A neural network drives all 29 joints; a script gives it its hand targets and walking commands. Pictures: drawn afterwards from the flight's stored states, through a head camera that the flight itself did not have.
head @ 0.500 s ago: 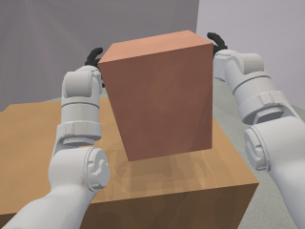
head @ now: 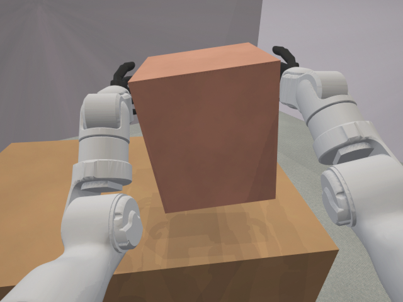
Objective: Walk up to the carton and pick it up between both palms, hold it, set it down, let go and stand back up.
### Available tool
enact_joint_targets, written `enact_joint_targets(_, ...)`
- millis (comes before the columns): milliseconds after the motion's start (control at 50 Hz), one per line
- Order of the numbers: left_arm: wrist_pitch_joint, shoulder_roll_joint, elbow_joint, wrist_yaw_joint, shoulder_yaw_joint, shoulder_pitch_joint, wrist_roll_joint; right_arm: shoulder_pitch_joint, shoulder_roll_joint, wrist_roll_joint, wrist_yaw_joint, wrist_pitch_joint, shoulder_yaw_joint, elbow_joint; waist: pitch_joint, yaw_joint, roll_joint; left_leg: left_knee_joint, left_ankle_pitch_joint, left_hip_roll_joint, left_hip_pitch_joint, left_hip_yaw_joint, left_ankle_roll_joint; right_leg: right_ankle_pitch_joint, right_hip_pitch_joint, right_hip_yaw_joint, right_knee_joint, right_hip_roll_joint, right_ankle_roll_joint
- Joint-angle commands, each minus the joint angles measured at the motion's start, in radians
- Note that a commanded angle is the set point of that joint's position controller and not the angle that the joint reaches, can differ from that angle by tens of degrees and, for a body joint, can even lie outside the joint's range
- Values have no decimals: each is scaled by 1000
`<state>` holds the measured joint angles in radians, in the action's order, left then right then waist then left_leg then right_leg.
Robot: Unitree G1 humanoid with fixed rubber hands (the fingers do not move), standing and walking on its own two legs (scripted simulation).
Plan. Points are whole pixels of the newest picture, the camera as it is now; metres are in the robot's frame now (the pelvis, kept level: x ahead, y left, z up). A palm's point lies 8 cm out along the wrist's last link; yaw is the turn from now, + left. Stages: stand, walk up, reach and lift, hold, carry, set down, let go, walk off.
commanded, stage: hold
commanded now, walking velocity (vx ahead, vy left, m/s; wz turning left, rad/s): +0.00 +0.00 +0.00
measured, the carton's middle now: (208, 124) +0.37 +0.00 +0.27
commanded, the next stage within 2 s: none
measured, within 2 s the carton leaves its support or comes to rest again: neither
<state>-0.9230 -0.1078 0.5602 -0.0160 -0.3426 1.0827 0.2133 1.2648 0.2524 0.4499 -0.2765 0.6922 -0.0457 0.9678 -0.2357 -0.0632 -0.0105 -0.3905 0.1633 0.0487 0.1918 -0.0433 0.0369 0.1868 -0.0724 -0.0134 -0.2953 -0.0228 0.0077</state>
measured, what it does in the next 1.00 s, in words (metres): stands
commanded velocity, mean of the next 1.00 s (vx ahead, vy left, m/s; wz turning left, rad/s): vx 0.00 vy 0.00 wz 0.00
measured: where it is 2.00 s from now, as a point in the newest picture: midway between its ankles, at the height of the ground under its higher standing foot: outside the picture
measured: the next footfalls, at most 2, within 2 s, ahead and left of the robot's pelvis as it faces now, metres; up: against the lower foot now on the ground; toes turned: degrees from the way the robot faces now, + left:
none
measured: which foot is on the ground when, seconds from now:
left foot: down 0.00-1.00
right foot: down 0.00-1.00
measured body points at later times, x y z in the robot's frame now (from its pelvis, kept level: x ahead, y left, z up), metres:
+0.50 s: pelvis +0.00 +0.00 +0.00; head -0.10 +0.02 +0.44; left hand +0.38 +0.16 +0.33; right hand +0.38 -0.15 +0.35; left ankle +0.03 +0.14 -0.75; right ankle -0.02 -0.13 -0.75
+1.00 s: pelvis +0.00 +0.00 +0.00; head -0.09 +0.01 +0.44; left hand +0.39 +0.15 +0.31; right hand +0.39 -0.16 +0.32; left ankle +0.03 +0.14 -0.75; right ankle -0.02 -0.13 -0.75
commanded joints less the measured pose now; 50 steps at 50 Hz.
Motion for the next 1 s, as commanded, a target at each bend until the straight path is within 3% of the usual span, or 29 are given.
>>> enact_joint_targets(0, 105, 554, -158, 137, 287, 864, -209, 766, -658, 197, 146, -14, -89, -282, -273, -16, 76, 23, -208, -74, -159, 22, 30, -171, -29, -10, 49, -73, 40)
enact_joint_targets(140, 109, 520, -112, 142, 243, 834, -185, 778, -664, 200, 145, -20, -91, -290, -280, 7, 37, 33, -167, -80, -140, 19, 6, -138, -17, -10, 58, -69, 45)
enact_joint_targets(280, 116, 525, -135, 134, 260, 843, -203, 794, -685, 212, 132, -25, -109, -345, -290, -6, 18, 18, -194, -87, -167, 20, 1, -181, -26, -5, 59, -69, 61)
enact_joint_targets(400, 115, 542, -117, 138, 271, 834, -209, 779, -671, 192, 127, -21, -90, -330, -256, -21, 37, 30, -153, -84, -146, 20, 6, -142, -36, -11, 67, -63, 49)
enact_joint_targets(540, 111, 554, -148, 138, 286, 832, -213, 761, -655, 205, 127, -13, -98, -328, -280, -27, 70, 18, -205, -81, -160, 14, 25, -182, -14, -11, 55, -66, 45)
enact_joint_targets(560, 84, 522, -17, 145, 206, 775, -132, 690, -579, 163, 132, 14, -32, -150, -64, -31, 81, 61, -100, -71, -137, 17, 21, -82, -70, -25, 93, -58, 33)
enact_joint_targets(580, 87, 518, -49, 157, 194, 755, -127, 684, -592, 154, 139, 2, -45, -180, -112, -9, 52, 79, -75, -66, -121, 26, 9, -71, -39, -25, 88, -56, 36)
enact_joint_targets(660, 105, 569, -184, 151, 289, 854, -188, 775, -623, 195, 153, -26, -74, -300, -294, -18, 111, 21, -249, -68, -176, 14, 44, -196, 16, -17, 55, -75, 25)
enact_joint_targets(720, 110, 574, -226, 128, 310, 847, -208, 763, -640, 216, 151, -34, -106, -355, -351, -20, 100, -6, -304, -74, -223, 12, 46, -265, 21, -11, 43, -80, 41)
enact_joint_targets(820, 103, 544, -216, 114, 283, 790, -188, 742, -667, 217, 143, -27, -146, -380, -339, 8, 31, 3, -270, -80, -214, 13, 12, -274, 22, -15, 45, -76, 58)
enact_joint_targets(920, 96, 554, -221, 111, 301, 783, -200, 770, -677, 232, 132, -27, -171, -449, -339, 8, 20, -6, -270, -85, -220, 12, 7, -296, 24, -17, 48, -76, 65)
enact_joint_targets(980, 98, 556, -208, 112, 300, 798, -199, 761, -680, 214, 130, -21, -150, -417, -306, 1, 15, 13, -206, -83, -203, 14, 2, -234, -8, -17, 59, -73, 62)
